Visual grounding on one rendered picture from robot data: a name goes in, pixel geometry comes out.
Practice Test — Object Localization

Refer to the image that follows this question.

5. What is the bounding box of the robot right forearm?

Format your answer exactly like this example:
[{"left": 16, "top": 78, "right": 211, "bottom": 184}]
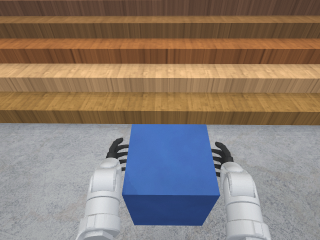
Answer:
[{"left": 220, "top": 162, "right": 272, "bottom": 240}]

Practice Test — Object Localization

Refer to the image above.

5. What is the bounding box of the robot left forearm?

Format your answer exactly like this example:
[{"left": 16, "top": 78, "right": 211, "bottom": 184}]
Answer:
[{"left": 75, "top": 157, "right": 122, "bottom": 240}]

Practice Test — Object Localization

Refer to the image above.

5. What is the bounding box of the robot left hand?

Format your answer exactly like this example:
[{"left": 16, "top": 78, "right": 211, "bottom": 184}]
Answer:
[{"left": 106, "top": 137, "right": 129, "bottom": 171}]

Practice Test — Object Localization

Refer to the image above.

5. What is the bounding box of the robot right hand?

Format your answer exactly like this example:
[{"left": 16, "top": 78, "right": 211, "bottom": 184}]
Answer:
[{"left": 211, "top": 141, "right": 234, "bottom": 177}]

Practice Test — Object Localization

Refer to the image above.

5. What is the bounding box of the carton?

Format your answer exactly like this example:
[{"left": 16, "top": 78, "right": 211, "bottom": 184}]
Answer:
[{"left": 122, "top": 124, "right": 220, "bottom": 226}]

